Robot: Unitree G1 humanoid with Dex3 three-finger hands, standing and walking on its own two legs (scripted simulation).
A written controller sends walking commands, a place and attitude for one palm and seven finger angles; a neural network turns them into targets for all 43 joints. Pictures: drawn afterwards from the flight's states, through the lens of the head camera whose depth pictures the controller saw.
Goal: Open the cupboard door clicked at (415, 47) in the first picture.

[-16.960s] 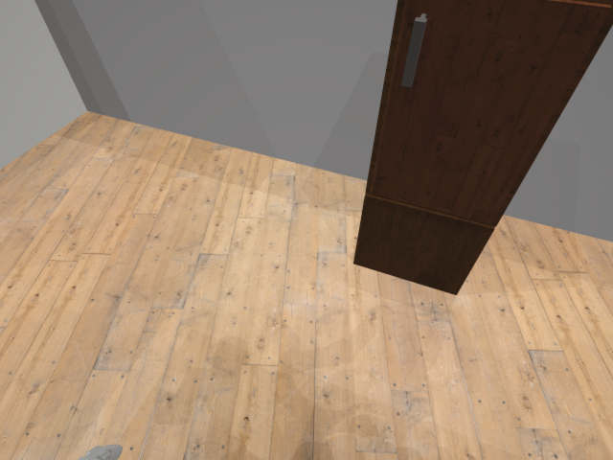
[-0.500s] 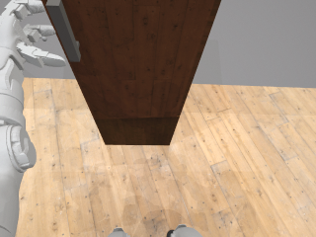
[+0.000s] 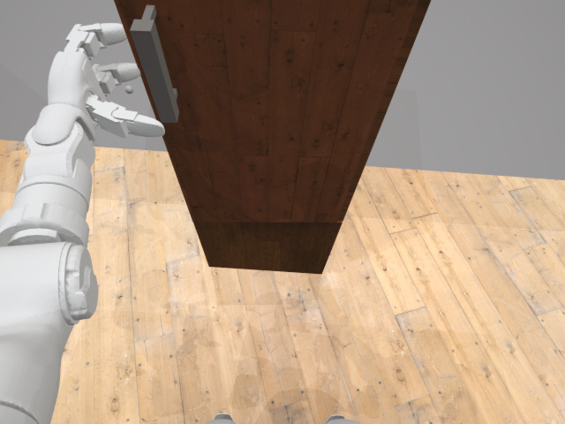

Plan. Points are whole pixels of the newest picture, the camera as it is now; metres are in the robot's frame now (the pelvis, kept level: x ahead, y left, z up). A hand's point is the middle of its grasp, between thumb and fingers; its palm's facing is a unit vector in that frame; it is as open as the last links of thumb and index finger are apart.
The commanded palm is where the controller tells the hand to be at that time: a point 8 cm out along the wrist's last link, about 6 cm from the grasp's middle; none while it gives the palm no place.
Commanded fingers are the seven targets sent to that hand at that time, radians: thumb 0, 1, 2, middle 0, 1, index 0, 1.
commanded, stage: slide the fingers in behind the handle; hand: left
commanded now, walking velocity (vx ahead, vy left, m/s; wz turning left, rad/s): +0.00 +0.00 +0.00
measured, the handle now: (160, 67) +0.56 +0.15 +0.16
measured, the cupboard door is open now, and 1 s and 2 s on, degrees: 4 4 4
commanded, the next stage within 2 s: move the hooked fingers beside the handle in 0.26 s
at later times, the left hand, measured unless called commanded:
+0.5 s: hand (129, 94) +0.51 +0.18 +0.16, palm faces +0.02 -1.00 -0.03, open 15.2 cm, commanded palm +0.51 +0.18 +0.15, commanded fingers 0.00 -0.50 0.30 -0.30 -1.20 -0.30 -1.20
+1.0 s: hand (123, 84) +0.52 +0.20 +0.16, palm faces -0.02 -1.00 -0.01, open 14.5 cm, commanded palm +0.52 +0.21 +0.15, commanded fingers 0.00 -0.50 0.30 -0.30 -1.20 -0.30 -1.20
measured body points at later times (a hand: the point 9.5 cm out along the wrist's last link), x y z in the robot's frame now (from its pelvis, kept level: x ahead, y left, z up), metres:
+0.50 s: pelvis -0.01 +0.00 +0.00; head +0.08 +0.00 +0.44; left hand +0.50 +0.24 +0.16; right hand +0.00 -0.27 -0.12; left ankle -0.02 +0.12 -0.71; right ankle -0.03 -0.14 -0.71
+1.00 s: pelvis -0.01 +0.00 +0.00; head +0.10 +0.01 +0.43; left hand +0.52 +0.25 +0.16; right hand -0.04 -0.27 -0.11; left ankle -0.02 +0.12 -0.71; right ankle -0.03 -0.14 -0.71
